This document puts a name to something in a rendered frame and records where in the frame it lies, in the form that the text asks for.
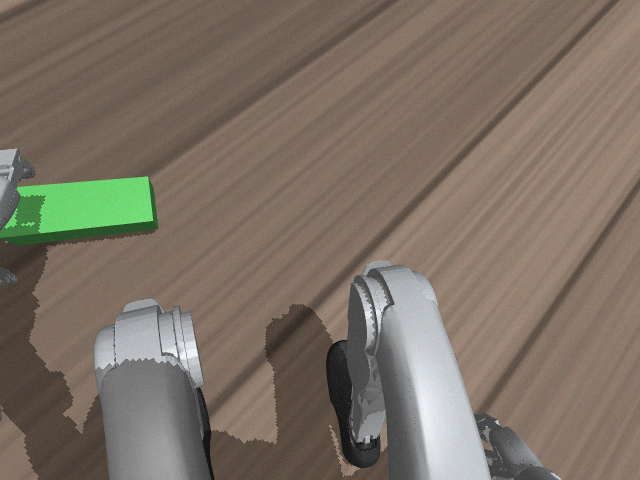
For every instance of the left robot foot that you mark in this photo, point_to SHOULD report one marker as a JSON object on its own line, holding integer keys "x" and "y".
{"x": 206, "y": 429}

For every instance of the right robot foot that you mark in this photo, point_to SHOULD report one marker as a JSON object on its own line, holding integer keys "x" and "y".
{"x": 339, "y": 384}

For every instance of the left robot hand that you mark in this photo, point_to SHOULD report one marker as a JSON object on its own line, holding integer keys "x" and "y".
{"x": 13, "y": 168}

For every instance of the right robot hand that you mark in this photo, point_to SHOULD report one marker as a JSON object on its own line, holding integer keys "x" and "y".
{"x": 511, "y": 454}

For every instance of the carton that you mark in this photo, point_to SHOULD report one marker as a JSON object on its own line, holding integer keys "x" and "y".
{"x": 64, "y": 211}

